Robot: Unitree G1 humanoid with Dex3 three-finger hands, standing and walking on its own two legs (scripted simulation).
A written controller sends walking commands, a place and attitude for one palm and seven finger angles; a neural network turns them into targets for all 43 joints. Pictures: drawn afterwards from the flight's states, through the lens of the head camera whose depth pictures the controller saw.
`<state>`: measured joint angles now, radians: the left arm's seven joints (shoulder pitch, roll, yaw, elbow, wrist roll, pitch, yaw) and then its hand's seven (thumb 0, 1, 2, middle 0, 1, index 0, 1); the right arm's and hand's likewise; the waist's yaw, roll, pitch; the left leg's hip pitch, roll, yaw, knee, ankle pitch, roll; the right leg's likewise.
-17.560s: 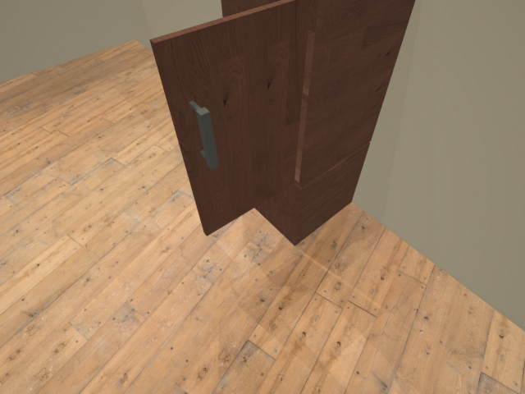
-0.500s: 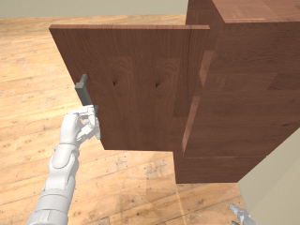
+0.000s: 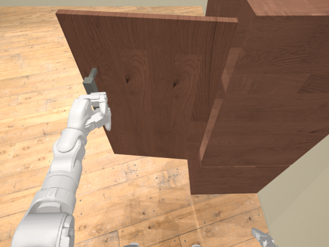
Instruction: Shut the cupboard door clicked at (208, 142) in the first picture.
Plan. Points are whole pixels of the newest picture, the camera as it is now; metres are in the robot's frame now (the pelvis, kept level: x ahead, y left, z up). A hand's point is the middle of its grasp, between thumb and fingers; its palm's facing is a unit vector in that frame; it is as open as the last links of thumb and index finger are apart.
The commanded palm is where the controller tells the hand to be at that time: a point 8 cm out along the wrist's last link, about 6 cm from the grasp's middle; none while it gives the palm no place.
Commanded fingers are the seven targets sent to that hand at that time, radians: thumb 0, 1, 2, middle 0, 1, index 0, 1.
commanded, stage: push the door shut along its arc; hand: left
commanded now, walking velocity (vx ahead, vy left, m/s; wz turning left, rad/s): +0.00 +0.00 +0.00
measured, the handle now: (98, 96) +0.48 +0.19 +0.08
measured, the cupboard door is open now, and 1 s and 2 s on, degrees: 84 67 53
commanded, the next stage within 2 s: pull the fist back off the door in 1.48 s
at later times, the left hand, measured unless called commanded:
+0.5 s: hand (112, 101) +0.46 +0.14 +0.08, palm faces -0.23 -0.97 -0.02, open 3.2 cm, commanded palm +0.47 +0.17 +0.08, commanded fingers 0.00 0.90 0.90 -1.30 -1.50 -1.30 -1.50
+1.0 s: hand (138, 85) +0.52 +0.08 +0.09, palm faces -0.39 -0.92 +0.00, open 3.1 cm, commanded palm +0.53 +0.13 +0.08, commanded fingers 0.00 0.90 0.90 -1.30 -1.50 -1.30 -1.50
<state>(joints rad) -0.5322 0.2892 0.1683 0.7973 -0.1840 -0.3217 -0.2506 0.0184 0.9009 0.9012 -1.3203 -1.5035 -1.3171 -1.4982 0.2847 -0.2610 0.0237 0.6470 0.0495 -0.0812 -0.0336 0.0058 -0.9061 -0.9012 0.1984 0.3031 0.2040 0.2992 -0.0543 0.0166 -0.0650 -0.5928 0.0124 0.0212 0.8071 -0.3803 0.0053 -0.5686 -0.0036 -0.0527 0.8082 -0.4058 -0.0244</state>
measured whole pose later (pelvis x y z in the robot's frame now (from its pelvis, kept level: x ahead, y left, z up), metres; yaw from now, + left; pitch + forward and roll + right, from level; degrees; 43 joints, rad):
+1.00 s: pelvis -0.01 +0.02 -0.03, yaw -2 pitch +20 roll -2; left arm -1.11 0.44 0.24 1.24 -0.10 -0.27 -0.40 0.02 0.90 0.90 -1.30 -1.50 -1.30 -1.50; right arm 0.40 -0.28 0.03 0.66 0.00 -0.07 -0.02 0.00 -0.91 -0.90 0.20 0.30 0.21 0.30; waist -0.22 0.04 -0.07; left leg -0.91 0.03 0.03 0.98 -0.43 0.03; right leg -0.86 0.01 -0.05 0.93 -0.42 -0.01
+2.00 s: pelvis -0.01 +0.00 -0.03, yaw -2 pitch +23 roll -2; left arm -1.22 0.32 0.30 1.33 0.04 -0.30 0.15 0.01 0.93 0.94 -1.29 -1.50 -1.30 -1.50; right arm 0.51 -0.23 0.03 0.67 -0.07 -0.02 0.09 0.00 -0.91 -0.90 0.20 0.30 0.20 0.30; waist -0.24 0.08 -0.11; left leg -0.98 0.04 0.02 0.99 -0.42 0.01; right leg -0.95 0.03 -0.05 0.96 -0.42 -0.02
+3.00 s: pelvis +0.01 -0.01 +0.02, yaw -1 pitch +6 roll +0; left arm -0.33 0.16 0.11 0.48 -0.16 -0.23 -0.04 0.02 0.90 0.90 -1.30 -1.50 -1.30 -1.50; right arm 0.34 -0.26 0.00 0.64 0.05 0.00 -0.02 0.01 -0.91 -0.90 0.20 0.30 0.20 0.30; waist -0.03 0.05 -0.08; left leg -0.44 0.03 0.04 0.68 -0.35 -0.01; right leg -0.43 0.02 -0.03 0.69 -0.36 -0.04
